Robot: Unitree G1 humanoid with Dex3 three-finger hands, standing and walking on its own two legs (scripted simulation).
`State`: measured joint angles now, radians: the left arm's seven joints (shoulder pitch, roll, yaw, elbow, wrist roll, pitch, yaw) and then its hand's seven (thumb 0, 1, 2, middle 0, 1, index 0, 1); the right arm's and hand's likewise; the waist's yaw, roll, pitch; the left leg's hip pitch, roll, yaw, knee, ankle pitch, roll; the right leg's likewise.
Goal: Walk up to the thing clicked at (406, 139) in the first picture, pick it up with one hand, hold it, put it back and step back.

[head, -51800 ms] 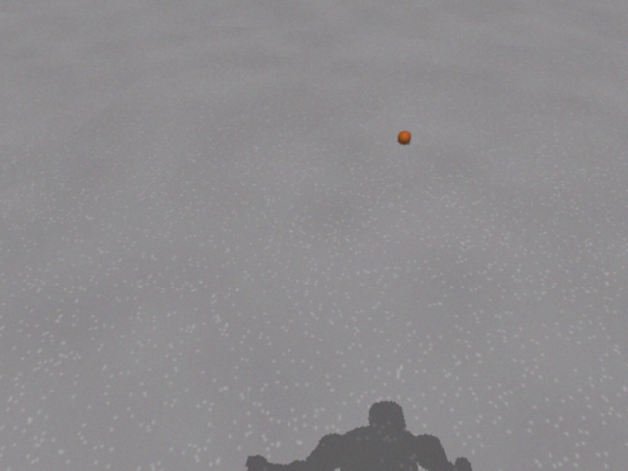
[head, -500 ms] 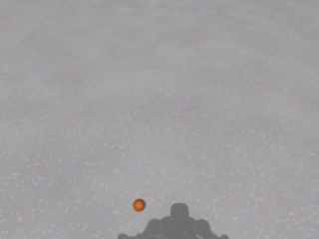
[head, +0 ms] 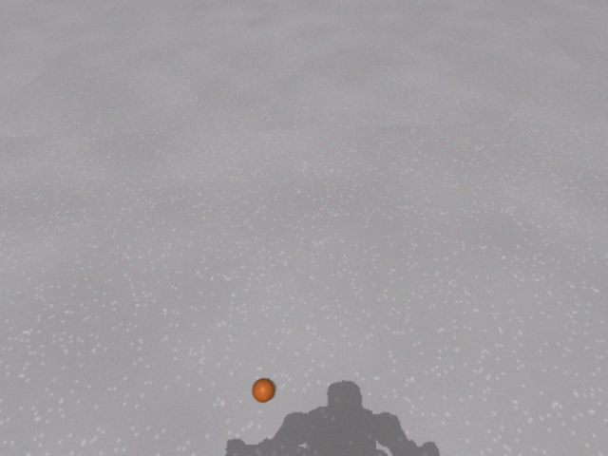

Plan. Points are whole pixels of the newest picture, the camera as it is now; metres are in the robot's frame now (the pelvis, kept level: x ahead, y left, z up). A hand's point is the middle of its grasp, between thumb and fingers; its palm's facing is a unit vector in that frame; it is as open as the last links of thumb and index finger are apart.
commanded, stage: stand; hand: left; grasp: from above
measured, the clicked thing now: (263, 390) +0.47 +0.18 -0.75
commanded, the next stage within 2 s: step back in 0.86 s
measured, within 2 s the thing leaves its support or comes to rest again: neither
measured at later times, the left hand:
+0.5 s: hand out of the picture +0.08 +0.24 -0.16, palm faces +0.01 -0.94 -0.34, open 7.4 cm
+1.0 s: hand out of the picture +0.08 +0.26 -0.16, palm faces +0.03 -0.93 -0.37, open 7.3 cm
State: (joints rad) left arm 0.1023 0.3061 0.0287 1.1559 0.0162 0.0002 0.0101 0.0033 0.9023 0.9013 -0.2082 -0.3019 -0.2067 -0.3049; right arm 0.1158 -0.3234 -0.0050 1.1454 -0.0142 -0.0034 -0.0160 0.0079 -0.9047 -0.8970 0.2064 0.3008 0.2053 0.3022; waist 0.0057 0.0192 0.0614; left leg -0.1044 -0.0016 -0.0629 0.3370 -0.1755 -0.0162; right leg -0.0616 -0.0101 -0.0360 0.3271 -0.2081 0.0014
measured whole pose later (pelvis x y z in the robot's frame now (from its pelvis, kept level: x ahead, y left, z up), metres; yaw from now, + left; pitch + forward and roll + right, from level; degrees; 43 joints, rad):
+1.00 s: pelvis -0.01 +0.00 -0.01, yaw +0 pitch -2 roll +0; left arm 0.09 0.34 0.07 1.04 0.00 0.01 0.01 0.00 0.90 0.90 -0.21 -0.30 -0.21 -0.30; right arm 0.08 -0.36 -0.02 1.04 0.00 0.03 0.00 0.01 -0.90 -0.90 0.21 0.30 0.21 0.30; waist 0.00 0.01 0.13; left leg -0.28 -0.02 -0.07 0.66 -0.31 0.03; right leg -0.15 -0.01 -0.03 0.44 -0.25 -0.02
